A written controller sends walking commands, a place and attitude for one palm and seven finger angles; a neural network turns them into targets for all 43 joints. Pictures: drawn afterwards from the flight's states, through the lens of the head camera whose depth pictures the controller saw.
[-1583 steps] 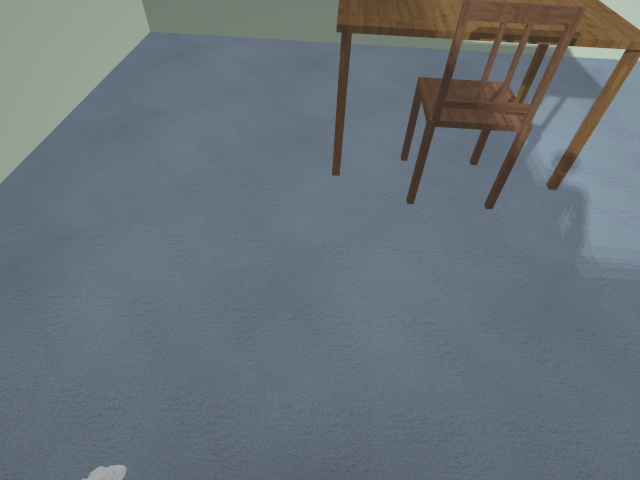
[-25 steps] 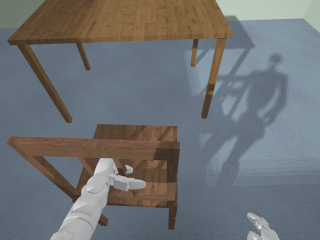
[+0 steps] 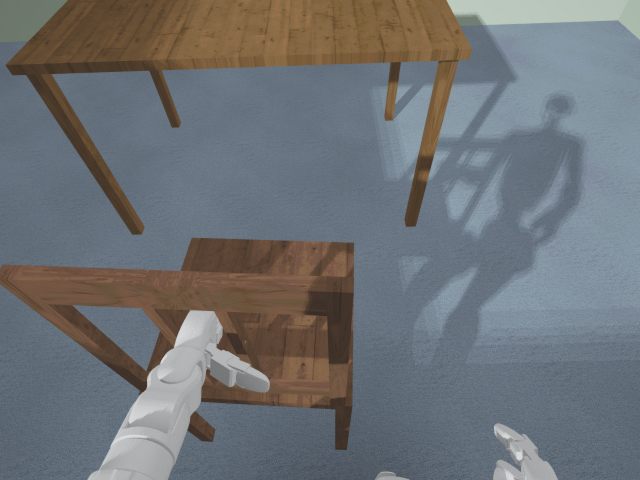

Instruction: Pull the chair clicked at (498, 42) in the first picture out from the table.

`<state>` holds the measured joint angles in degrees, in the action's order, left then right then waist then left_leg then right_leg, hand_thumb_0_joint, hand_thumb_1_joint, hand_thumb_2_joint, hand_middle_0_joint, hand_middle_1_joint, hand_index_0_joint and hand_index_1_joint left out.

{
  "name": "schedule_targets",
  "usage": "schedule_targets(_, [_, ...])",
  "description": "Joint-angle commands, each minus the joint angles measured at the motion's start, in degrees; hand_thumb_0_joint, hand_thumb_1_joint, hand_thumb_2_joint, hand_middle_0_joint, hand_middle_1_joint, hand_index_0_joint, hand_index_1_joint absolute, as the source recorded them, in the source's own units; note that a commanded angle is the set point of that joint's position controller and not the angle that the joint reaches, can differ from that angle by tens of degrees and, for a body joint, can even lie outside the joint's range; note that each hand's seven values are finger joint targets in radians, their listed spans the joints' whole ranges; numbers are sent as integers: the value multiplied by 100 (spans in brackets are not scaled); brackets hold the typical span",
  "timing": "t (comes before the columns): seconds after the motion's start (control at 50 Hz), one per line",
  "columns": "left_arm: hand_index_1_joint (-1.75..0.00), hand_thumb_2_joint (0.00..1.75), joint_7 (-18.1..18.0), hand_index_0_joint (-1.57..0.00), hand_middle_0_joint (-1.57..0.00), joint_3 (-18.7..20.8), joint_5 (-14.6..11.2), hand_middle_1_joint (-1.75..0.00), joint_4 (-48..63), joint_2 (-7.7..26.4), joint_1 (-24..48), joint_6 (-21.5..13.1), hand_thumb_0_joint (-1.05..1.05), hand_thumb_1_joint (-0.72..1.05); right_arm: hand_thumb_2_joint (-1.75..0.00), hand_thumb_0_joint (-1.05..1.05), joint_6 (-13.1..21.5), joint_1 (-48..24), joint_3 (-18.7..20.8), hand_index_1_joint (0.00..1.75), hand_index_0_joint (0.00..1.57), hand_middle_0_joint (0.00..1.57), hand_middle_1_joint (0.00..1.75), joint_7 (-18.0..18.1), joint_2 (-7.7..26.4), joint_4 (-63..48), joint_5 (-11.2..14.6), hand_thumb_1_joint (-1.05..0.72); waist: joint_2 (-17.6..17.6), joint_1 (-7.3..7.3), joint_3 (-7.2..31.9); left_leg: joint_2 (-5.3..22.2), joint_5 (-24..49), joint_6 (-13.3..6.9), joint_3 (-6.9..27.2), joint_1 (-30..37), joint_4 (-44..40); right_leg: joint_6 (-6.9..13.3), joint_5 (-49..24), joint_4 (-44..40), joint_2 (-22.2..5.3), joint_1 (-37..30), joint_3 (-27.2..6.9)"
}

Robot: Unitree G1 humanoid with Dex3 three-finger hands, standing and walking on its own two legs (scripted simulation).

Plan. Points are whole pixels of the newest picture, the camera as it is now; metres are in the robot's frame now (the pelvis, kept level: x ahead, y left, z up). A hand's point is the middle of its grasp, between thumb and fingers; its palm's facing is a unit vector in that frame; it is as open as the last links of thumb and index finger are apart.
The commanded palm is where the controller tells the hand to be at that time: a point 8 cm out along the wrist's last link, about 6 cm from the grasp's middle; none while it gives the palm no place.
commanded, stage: draw the fingers out of the gap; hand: left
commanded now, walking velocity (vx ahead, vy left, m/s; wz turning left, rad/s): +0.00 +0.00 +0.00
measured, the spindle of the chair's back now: (187, 348) +0.32 +0.20 -0.07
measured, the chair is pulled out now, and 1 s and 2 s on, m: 0.60 0.60 0.60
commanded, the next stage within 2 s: draw the hand back to the body in 0.74 s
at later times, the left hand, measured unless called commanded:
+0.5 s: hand (226, 408) +0.23 +0.12 -0.04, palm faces -0.11 -0.99 -0.12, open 17.5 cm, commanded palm +0.21 +0.17 -0.01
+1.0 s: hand (203, 436) +0.18 +0.13 +0.01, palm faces +0.05 -1.00 +0.02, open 17.5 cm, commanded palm +0.15 +0.19 +0.02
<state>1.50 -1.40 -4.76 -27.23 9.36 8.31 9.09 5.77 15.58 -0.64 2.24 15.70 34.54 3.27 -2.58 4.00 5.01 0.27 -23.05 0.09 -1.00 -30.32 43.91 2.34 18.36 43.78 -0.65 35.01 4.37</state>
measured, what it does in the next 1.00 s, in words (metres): stands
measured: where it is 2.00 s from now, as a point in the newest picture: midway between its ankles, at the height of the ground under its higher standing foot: outside the picture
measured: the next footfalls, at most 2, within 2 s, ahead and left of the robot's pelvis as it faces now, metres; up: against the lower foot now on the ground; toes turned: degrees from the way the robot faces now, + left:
none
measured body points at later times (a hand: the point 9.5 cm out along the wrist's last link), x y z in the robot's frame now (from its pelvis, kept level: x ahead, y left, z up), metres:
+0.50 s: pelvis +0.02 +0.00 -0.01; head +0.05 -0.01 +0.44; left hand +0.23 +0.17 -0.03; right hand +0.20 -0.23 -0.09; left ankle -0.01 +0.12 -0.71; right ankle +0.04 -0.09 -0.71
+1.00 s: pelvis +0.01 +0.01 -0.03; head +0.05 +0.01 +0.42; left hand +0.18 +0.19 +0.01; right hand +0.20 -0.22 -0.09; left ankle -0.01 +0.12 -0.71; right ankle +0.04 -0.09 -0.71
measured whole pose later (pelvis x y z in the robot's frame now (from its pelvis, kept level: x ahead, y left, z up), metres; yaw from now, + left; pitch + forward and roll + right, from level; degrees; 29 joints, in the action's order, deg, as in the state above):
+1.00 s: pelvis +0.01 +0.01 -0.03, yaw +2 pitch +11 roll -1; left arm -1.5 -7.8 -8.5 18.2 8.9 -35.0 -0.1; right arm 11.1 14.7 -0.8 3.7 13.1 27.1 2.6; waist -1.9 0.7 7.6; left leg -0.5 -30.4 -0.5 1.5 -38.4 57.8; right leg 1.7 25.2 55.4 -2.0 41.2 6.7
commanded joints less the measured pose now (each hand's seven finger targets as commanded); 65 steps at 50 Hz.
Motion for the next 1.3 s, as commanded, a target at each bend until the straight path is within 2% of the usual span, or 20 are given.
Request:
schedule_targets(0.0, [0,20,-9,0,0,474,34,0,1213,875,839,-341,0,-55,-90,0,292,-180,277,30,20,20,30,36,657,-836,-37,-90,489,-77,1443,-66,1093,-202,53,-32,-462,-233,-1129,-602,-140,-1531,-371])
schedule_targets(0.02, [0,20,9,0,0,522,41,0,1340,909,458,-335,0,-55,-90,0,296,-211,296,30,20,20,30,28,669,-894,-36,-90,337,-177,1564,-65,1256,-183,45,42,-466,-201,-1280,-558,-147,-1622,-348])
schedule_targets(0.08, [0,20,49,0,0,201,73,0,1781,643,-182,-284,0,-55,-90,0,277,-281,269,30,20,20,30,-22,609,-1034,-34,-90,206,-179,1526,-57,1402,-165,26,49,-406,-189,-1467,-465,-178,-1569,-299])
schedule_targets(0.14, [0,20,12,0,0,190,91,0,2066,700,-625,-156,0,-55,-90,0,258,-337,276,30,20,20,30,-20,638,-1149,-36,-90,499,-136,1313,-38,1327,-185,53,-74,-329,-210,-1410,-452,-169,-1443,-278])
schedule_targets(0.2, [0,20,-23,0,0,-76,82,0,2830,536,-912,-148,0,-55,-90,0,317,-402,272,30,20,20,30,5,593,-1318,-35,-90,402,-112,1335,-48,1322,-196,72,14,-261,-215,-1376,-424,-173,-1379,-257])
schedule_targets(0.24, [0,20,-79,0,0,-61,73,0,3341,672,-812,-205,0,-55,-90,0,396,-406,269,30,20,20,30,59,609,-1312,-44,-90,251,-45,1385,-55,1410,-198,136,133,-191,-201,-1427,-383,-174,-1321,-236])
schedule_targets(0.28, [0,20,-107,0,0,-65,82,0,3525,699,-1421,-245,0,-55,-90,0,465,-375,268,30,20,20,30,89,592,-1337,-55,-90,272,-101,1433,-53,1547,-188,164,193,-124,-190,-1526,-314,-172,-1327,-207])
schedule_targets(0.36, [0,20,-76,0,0,-358,120,0,3578,518,-1680,-152,0,-55,-90,0,511,-389,223,30,20,20,30,146,603,-1341,-76,-90,539,35,1076,-67,1301,-204,238,17,-20,-236,-1291,-286,-168,-1010,-158])
schedule_targets(0.54, [0,20,0,0,0,-446,160,0,4325,563,-2621,-17,0,-55,-90,0,550,-481,190,30,20,20,30,225,536,-1575,-79,-90,215,-79,1141,-80,1345,-174,328,42,105,-189,-1097,-125,-193,-850,-70])
schedule_targets(0.7, [0,20,-85,0,0,-728,304,0,4823,407,-3418,57,0,-55,-90,0,554,-499,202,30,20,20,30,259,483,-1784,-89,-90,434,-128,997,-93,1118,-167,403,-164,189,-177,-742,2,-179,-621,-8])
schedule_targets(0.82, [0,20,-215,0,0,-670,429,0,5266,551,-4128,63,0,-55,-90,0,529,-518,247,30,20,20,30,288,411,-1914,-97,-90,363,-218,987,-107,1094,-154,403,-296,268,-138,-641,104,-162,-552,-21])
schedule_targets(0.84, [0,20,-204,0,0,-808,431,0,5331,415,-4245,56,0,-55,-90,0,526,-530,224,30,20,20,30,282,387,-1952,-91,-90,338,-206,903,-116,1016,-161,383,-358,282,-150,-561,116,-167,-489,-17])
schedule_targets(0.86, [0,20,-286,0,0,-543,-472,0,6163,-171,-3642,-769,0,-55,-90,0,672,-549,183,30,20,20,30,269,317,-1842,-97,-90,709,-173,736,-153,922,-83,409,-544,501,-166,-564,210,-80,-142,163])
schedule_targets(0.92, [0,20,-394,0,0,-125,-482,0,6061,340,-3958,-1572,0,-55,-90,0,903,-486,242,30,20,20,30,207,368,-1593,-101,-90,130,-307,907,-144,851,-35,417,-541,586,-96,-270,368,-66,-53,76])
schedule_targets(0.98, [0,20,-370,0,0,-199,-491,0,6269,214,-4196,-2299,0,-55,-90,0,1016,-488,305,30,20,20,30,64,285,-1491,-76,-90,-227,-372,1089,-109,1004,54,394,-538,725,-66,-273,606,-68,141,79])
schedule_targets(1.06, [0,20,-78,0,0,-267,-320,0,5734,186,-4345,-3246,0,-55,-90,0,985,-676,411,30,20,20,30,-139,260,-1321,-99,-90,240,-312,842,-37,695,36,401,-1222,1108,-58,-83,916,-54,596,19])
schedule_targets(1.1, [0,20,157,0,0,-226,-310,0,5614,284,-4657,-3115,0,-55,-90,0,871,-758,418,30,20,20,30,-151,327,-1525,-43,-90,316,-358,992,-47,389,-21,329,-1288,987,-77,130,785,-88,315,-90])
schedule_targets(1.12, [0,20,248,0,0,2,-345,0,5642,470,-4827,-2925,0,-55,-90,0,806,-802,441,30,20,20,30,-133,348,-1614,1,-90,191,-453,1104,-56,325,-33,299,-1225,887,-62,226,674,-98,63,-145])
schedule_targets(1.2, [0,20,296,0,0,630,-664,0,6778,991,-4569,-2313,0,-55,-90,0,654,-863,400,30,20,20,30,93,342,-1877,96,-90,255,-498,1520,-78,329,-110,296,-879,665,-141,236,420,-138,-485,-183])
schedule_targets(1.28, [-2,24,92,-1,-1,998,-999,-2,6876,953,-4374,-2348,0,-48,-90,0,753,-779,316,30,20,20,30,234,250,-1648,125,-90,450,-422,1004,-57,433,-97,369,-714,528,-169,163,145,-79,-445,-52])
